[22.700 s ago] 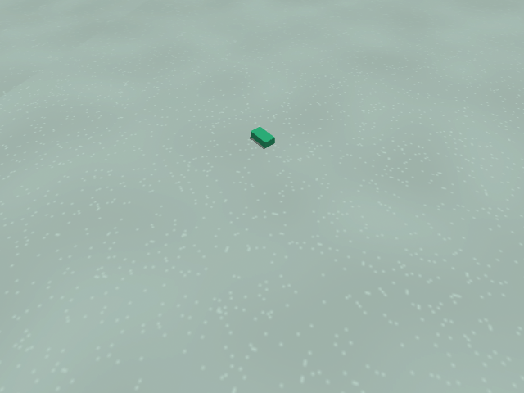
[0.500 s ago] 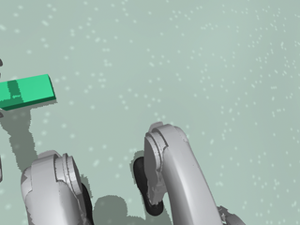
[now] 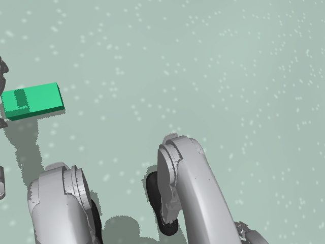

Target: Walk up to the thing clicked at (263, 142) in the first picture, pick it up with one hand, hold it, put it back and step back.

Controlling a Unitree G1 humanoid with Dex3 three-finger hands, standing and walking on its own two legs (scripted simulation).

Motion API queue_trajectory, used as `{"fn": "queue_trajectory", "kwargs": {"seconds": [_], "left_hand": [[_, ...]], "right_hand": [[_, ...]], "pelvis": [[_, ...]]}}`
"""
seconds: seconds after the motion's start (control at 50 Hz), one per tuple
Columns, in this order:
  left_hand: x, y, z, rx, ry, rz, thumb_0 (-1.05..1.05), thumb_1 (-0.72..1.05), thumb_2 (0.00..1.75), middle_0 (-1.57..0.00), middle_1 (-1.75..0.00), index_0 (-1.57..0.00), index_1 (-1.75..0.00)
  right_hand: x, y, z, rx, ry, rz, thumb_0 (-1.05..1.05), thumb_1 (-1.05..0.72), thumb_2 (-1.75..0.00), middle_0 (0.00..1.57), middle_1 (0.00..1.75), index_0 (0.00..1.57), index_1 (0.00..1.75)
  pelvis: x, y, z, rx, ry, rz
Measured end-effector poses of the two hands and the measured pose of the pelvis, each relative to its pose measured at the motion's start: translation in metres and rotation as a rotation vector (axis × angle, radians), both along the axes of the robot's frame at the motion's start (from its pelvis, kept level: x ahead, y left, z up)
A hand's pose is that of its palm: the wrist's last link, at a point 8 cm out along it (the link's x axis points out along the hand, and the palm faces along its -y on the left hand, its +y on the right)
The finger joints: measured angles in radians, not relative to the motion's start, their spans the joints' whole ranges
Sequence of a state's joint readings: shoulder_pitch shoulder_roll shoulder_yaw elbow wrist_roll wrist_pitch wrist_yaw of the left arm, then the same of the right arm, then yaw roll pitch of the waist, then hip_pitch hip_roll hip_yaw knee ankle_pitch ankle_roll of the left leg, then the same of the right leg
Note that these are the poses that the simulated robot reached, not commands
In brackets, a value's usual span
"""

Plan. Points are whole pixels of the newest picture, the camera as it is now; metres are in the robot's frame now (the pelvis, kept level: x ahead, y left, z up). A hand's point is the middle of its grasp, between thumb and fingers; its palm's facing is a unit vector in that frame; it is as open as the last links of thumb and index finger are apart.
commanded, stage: approach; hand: left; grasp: from above
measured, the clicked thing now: (34, 101) +0.52 +0.24 -0.31
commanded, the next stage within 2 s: rest palm in 0.70 s
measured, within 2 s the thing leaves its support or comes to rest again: neither
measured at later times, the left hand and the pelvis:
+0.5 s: hand (26, 74) +0.54 +0.22 -0.17, palm faces -0.38 -0.04 -0.93, open 14.1 cm; pelvis +0.00 +0.00 +0.00, yaw -1 degrees
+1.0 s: hand (15, 88) +0.51 +0.25 -0.18, palm faces -0.42 -0.05 -0.90, open 14.3 cm; pelvis +0.00 +0.00 +0.00, yaw -1 degrees
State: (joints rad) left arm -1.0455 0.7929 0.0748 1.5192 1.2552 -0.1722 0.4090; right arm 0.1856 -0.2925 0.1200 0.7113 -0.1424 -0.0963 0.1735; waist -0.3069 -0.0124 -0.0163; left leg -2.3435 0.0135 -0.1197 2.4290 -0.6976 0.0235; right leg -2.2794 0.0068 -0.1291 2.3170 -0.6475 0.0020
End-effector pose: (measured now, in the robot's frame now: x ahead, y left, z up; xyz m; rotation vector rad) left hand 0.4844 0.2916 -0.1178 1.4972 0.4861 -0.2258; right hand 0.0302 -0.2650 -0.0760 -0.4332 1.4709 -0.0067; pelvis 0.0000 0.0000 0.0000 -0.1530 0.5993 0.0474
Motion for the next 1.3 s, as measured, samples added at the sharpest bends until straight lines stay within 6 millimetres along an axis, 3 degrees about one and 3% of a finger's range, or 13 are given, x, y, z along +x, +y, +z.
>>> {"fn": "queue_trajectory", "kwargs": {"seconds": [0.16, 0.32, 0.44, 0.54, 0.66, 0.74, 0.84, 0.92, 1.04, 1.12, 1.3], "left_hand": [[0.001, -0.012, -0.006, 0.004, 0.022, -0.038, 0.0, -0.53, 1.01, -0.1, -1.01, -0.09, -1.01], [0.036, -0.057, 0.002, -0.021, -0.066, -0.1, 0.0, -0.53, 1.02, -0.1, -1.03, -0.09, -1.03], [0.057, -0.073, 0.012, 0.015, -0.092, -0.057, 0.0, -0.54, 1.02, -0.09, -1.03, -0.08, -1.03], [0.05, -0.067, 0.007, 0.043, -0.031, 0.007, 0.01, -0.54, 1.02, -0.08, -1.03, -0.08, -1.03], [0.023, -0.033, -0.015, 0.009, 0.072, 0.113, 0.01, -0.54, 1.01, -0.08, -1.04, -0.08, -1.03], [0.014, -0.019, -0.026, -0.012, 0.084, 0.062, 0.01, -0.53, 0.99, -0.08, -1.05, -0.08, -1.04], [0.022, -0.028, -0.014, -0.029, -0.039, -0.08, 0.0, -0.53, 0.99, -0.09, -1.06, -0.09, -1.05], [0.028, -0.037, -0.001, -0.018, -0.063, -0.094, 0.0, -0.53, 1.01, -0.08, -1.03, -0.08, -1.02], [0.029, -0.047, -0.009, 0.009, 0.01, -0.047, 0.0, -0.54, 1.03, -0.08, -0.98, -0.07, -0.99], [0.026, -0.052, -0.026, -0.022, 0.043, -0.017, 0.0, -0.53, 1.01, -0.08, -0.98, -0.07, -0.99], [0.022, -0.046, -0.064, -0.024, 0.033, -0.02, 0.0, -0.51, 0.98, -0.09, -1.0, -0.08, -0.99]], "right_hand": [[-0.001, 0.002, 0.001, 0.0, 0.006, 0.011, 0.0, -0.91, -0.89, 0.21, 0.3, 0.2, 0.3], [-0.012, 0.001, 0.005, -0.019, 0.011, -0.008, 0.0, -0.91, -0.89, 0.21, 0.3, 0.2, 0.3], [-0.03, 0.002, 0.005, 0.006, 0.025, -0.054, 0.0, -0.91, -0.89, 0.2, 0.3, 0.2, 0.3], [-0.042, 0.007, -0.002, 0.05, 0.05, -0.081, 0.0, -0.91, -0.89, 0.2, 0.3, 0.2, 0.3], [-0.042, 0.006, -0.006, 0.05, 0.06, -0.061, 0.0, -0.9, -0.89, 0.21, 0.3, 0.2, 0.3], [-0.038, 0.001, -0.004, 0.013, 0.088, -0.028, 0.0, -0.9, -0.89, 0.21, 0.3, 0.2, 0.3], [-0.025, -0.005, 0.003, -0.032, 0.099, -0.006, 0.0, -0.91, -0.89, 0.21, 0.3, 0.2, 0.3], [-0.005, -0.008, 0.008, -0.049, 0.046, 0.004, 0.01, -0.9, -0.89, 0.21, 0.3, 0.2, 0.3], [0.013, -0.004, 0.012, -0.037, -0.045, 0.028, 0.0, -0.9, -0.89, 0.2, 0.3, 0.2, 0.3], [0.004, -0.001, 0.009, -0.018, -0.034, 0.038, 0.0, -0.9, -0.89, 0.2, 0.3, 0.2, 0.3], [-0.039, 0.009, 0.007, 0.006, 0.09, 0.031, 0.0, -0.9, -0.89, 0.2, 0.3, 0.2, 0.3]], "pelvis": [[0.0, 0.0, 0.0, 0.005, 0.001, 0.003], [0.001, -0.001, -0.002, 0.005, 0.01, -0.003], [0.001, -0.002, -0.004, 0.008, 0.017, -0.014], [0.0, -0.003, -0.003, 0.015, 0.012, -0.023], [-0.004, -0.005, -0.005, 0.017, -0.017, -0.021], [-0.005, -0.005, -0.009, 0.011, -0.025, -0.015], [-0.001, -0.003, -0.008, 0.002, -0.012, -0.006], [0.004, -0.001, -0.002, -0.005, 0.013, -0.001], [0.003, 0.001, 0.001, -0.009, 0.011, -0.006], [-0.001, 0.0, -0.002, -0.005, -0.006, -0.009], [-0.002, -0.003, -0.015, -0.006, -0.03, -0.024]]}}
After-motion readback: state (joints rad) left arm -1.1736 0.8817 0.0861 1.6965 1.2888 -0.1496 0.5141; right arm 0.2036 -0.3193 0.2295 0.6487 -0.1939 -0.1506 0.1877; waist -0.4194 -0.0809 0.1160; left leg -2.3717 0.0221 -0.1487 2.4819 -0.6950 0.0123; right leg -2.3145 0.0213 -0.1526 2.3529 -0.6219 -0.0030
